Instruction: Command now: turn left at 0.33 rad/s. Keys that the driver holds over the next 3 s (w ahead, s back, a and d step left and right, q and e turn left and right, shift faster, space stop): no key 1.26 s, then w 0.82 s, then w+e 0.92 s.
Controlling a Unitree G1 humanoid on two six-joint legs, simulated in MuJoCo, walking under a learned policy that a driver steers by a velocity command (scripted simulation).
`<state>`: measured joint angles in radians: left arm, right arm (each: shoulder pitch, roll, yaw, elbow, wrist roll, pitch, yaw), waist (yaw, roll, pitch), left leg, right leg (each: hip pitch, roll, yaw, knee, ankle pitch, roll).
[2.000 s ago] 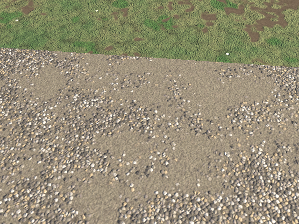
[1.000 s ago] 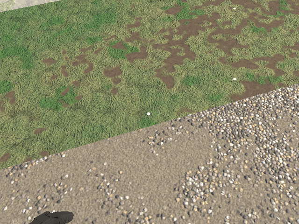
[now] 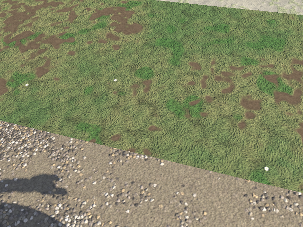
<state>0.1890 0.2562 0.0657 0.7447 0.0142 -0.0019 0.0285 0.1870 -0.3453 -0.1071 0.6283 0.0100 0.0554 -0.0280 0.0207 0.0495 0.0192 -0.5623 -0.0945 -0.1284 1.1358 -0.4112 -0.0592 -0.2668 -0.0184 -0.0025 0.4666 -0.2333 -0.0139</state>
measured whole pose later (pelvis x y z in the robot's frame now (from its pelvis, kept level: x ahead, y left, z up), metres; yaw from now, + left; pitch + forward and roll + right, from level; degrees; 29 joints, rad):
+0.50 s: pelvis +0.00 +0.04 -0.01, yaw +2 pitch -1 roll -1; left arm 0.20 0.27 0.04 0.85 0.02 0.00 0.02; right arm 0.18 -0.21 -0.02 0.68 -0.02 0.01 -0.01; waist 0.03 0.00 0.02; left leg -0.20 -0.02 -0.04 0.52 -0.30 0.02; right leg -0.21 -0.06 -0.03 0.49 -0.26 0.06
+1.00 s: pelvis +0.00 +0.03 +0.00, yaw +2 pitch -2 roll +0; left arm 0.21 0.24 0.04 1.02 0.00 0.00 0.04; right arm 0.23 -0.22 -0.04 0.87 -0.01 0.01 -0.03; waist 0.02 0.00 0.03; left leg -0.18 -0.02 -0.04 0.50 -0.30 0.01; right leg -0.19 -0.06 -0.03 0.49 -0.27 0.05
